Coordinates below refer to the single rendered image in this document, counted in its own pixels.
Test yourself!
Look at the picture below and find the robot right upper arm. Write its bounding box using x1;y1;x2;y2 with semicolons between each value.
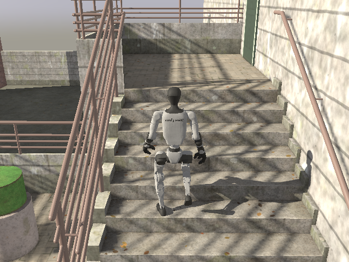
186;110;200;140

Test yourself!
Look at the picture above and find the robot shin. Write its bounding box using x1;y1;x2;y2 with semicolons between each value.
183;163;191;196
154;174;164;209

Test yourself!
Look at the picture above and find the robot left forearm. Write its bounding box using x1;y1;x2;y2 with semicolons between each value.
144;132;153;147

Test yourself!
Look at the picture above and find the left robot shin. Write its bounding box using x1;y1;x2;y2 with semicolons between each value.
154;174;164;209

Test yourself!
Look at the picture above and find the robot right hand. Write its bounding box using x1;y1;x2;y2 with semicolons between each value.
194;152;206;164

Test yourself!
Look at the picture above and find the right robot shin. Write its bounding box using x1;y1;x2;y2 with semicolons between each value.
183;163;191;196

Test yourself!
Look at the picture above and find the robot left hand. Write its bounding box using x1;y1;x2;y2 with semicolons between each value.
143;145;155;154

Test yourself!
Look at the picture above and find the robot right forearm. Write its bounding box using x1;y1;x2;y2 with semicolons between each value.
195;132;205;154

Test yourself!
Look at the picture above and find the robot left upper arm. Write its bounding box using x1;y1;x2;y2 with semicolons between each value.
148;110;163;140

